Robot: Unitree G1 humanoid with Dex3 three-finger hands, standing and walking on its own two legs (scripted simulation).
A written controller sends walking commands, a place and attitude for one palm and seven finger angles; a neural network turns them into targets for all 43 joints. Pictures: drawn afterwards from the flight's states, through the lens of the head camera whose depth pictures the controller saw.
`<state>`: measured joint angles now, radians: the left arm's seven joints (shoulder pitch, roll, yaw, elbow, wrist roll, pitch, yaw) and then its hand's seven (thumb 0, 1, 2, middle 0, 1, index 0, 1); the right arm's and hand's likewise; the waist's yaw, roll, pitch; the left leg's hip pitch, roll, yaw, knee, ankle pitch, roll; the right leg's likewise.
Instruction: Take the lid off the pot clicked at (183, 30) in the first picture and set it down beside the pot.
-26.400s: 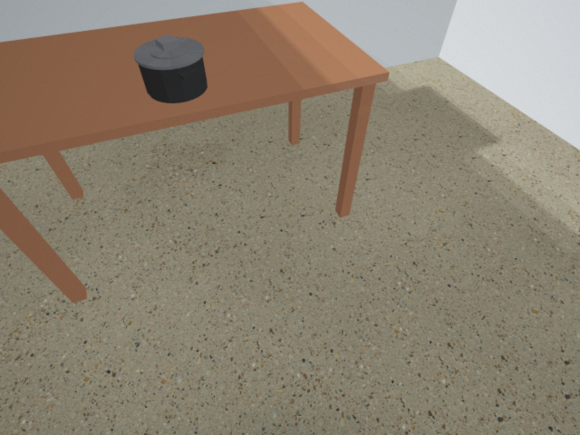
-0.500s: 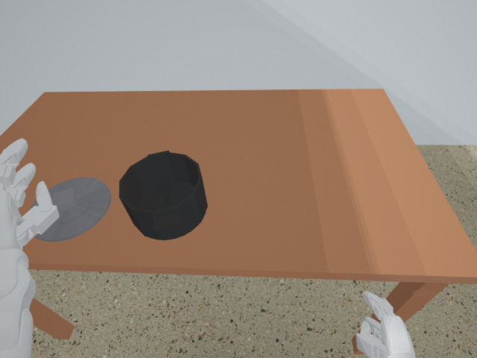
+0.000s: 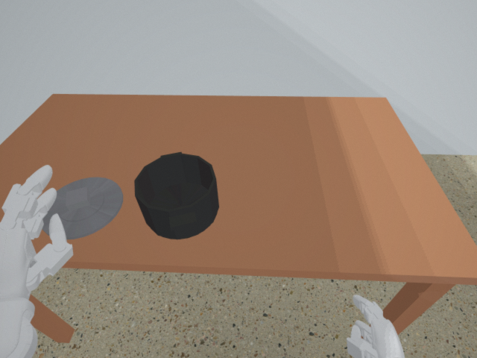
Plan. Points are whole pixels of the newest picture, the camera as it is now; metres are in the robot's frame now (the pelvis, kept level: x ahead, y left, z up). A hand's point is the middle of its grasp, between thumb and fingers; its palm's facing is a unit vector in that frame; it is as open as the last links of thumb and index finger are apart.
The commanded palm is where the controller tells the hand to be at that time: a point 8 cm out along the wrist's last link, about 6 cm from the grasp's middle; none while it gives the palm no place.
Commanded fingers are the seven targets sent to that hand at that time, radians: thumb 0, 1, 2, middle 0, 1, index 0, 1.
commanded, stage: draw the hand back to the body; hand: left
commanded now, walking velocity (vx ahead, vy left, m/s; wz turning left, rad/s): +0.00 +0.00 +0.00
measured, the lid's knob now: (78, 198) +0.43 +0.44 -0.03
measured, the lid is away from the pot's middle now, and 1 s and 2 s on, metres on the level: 0.24 0.24 0.24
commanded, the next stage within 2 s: step back with the hand held close in 0.26 s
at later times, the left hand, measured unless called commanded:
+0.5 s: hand (31, 262) +0.17 +0.27 +0.17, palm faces +0.40 -0.82 -0.41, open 7.4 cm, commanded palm +0.11 +0.30 +0.17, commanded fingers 0.00 0.90 0.90 -0.20 -0.30 -0.20 -0.30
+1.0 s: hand (16, 313) +0.12 +0.26 +0.15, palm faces +0.31 -0.83 -0.46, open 7.4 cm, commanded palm +0.06 +0.32 +0.17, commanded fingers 0.00 0.90 0.90 -0.20 -0.30 -0.20 -0.30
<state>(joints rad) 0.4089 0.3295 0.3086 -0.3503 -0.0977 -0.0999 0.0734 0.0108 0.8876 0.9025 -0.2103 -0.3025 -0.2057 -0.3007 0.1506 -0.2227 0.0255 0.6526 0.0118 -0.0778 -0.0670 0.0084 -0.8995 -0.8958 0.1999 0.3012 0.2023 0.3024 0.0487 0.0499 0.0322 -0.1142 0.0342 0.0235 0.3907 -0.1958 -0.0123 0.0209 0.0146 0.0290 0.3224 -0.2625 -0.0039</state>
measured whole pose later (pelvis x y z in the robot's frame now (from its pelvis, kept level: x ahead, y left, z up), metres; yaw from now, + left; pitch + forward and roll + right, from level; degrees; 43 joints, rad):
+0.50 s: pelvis -0.02 +0.02 +0.00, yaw +0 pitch -3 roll -2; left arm 0.50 0.37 0.37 -0.50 -0.08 -0.17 0.08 0.01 0.89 0.90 -0.21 -0.30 -0.21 -0.30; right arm 0.14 -0.21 0.04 0.59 0.01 -0.07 -0.05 0.01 -0.90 -0.90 0.20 0.30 0.20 0.30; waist 0.05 0.05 0.03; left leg -0.23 0.03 0.01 0.48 -0.20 0.01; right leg -0.06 0.02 0.02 0.35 -0.24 0.02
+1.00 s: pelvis -0.07 +0.03 -0.02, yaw +1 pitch +0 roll -3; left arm 0.64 0.39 0.38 -0.65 -0.07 -0.23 0.10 0.01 0.89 0.90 -0.21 -0.30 -0.21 -0.30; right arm 0.21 -0.20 0.00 0.53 0.04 -0.09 -0.05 0.01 -0.90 -0.90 0.20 0.30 0.20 0.30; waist 0.00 0.03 0.06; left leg -0.45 0.02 0.01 0.65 -0.24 0.03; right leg -0.30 0.00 0.00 0.57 -0.28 0.04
